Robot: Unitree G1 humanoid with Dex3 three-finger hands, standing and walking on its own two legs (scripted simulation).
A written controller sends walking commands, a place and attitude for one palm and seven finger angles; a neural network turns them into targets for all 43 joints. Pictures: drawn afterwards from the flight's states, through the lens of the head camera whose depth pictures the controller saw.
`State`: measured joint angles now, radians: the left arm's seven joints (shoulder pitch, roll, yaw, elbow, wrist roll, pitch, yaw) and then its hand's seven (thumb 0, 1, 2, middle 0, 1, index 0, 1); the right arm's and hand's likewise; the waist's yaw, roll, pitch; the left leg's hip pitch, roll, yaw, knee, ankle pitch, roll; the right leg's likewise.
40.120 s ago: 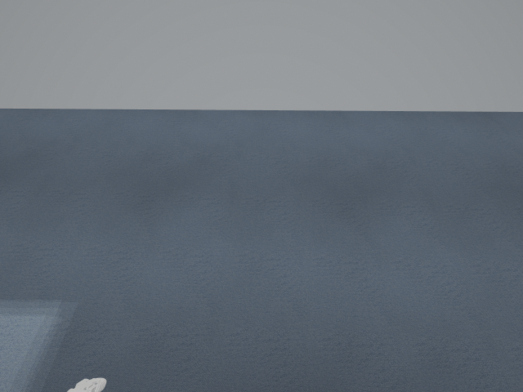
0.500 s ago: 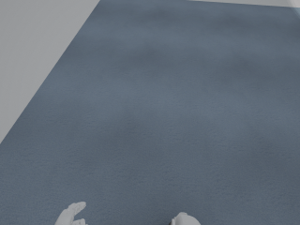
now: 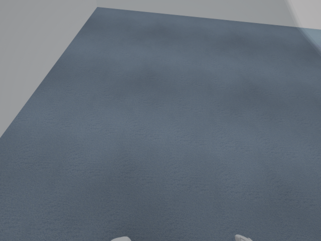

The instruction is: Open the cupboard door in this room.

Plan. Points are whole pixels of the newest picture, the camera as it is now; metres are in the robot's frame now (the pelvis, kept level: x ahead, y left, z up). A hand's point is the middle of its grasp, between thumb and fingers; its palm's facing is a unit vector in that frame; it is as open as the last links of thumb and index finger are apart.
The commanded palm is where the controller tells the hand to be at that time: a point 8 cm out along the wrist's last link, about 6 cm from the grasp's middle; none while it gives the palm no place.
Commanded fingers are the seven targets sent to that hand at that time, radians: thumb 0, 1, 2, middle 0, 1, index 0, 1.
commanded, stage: walk to a spot facing it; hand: left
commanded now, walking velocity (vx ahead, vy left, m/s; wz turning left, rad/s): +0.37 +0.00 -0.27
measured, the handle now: out of the picture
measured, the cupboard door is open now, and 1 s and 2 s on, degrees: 43 43 43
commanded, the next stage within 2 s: turn to face it in 0.26 s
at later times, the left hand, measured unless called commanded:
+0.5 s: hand (127, 185) +0.30 +0.13 -0.15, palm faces -0.04 -0.98 -0.20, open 7.2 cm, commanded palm none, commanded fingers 0.00 0.90 0.90 -0.20 -0.30 -0.20 -0.30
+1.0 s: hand (125, 154) +0.41 +0.15 -0.14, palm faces +0.22 -0.94 -0.26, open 7.4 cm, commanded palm none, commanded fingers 0.00 0.90 0.90 -0.20 -0.30 -0.20 -0.30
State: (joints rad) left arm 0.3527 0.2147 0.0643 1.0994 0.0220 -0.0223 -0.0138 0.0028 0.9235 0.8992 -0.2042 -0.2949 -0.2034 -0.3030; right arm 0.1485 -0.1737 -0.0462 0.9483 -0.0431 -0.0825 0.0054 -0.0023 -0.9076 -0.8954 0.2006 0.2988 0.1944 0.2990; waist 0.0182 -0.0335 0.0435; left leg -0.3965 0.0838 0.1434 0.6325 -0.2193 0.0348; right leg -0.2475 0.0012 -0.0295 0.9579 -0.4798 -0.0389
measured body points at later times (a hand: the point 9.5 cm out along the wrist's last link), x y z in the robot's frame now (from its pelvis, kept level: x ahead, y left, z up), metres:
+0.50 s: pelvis +0.22 -0.05 +0.01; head +0.26 -0.05 +0.46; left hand +0.30 +0.18 -0.14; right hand +0.20 -0.29 -0.14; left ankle +0.21 +0.07 -0.67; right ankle +0.21 -0.15 -0.72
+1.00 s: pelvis +0.33 -0.08 +0.01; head +0.38 -0.07 +0.46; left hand +0.39 +0.20 -0.12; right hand +0.46 -0.31 -0.14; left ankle +0.36 +0.05 -0.72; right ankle +0.34 -0.22 -0.71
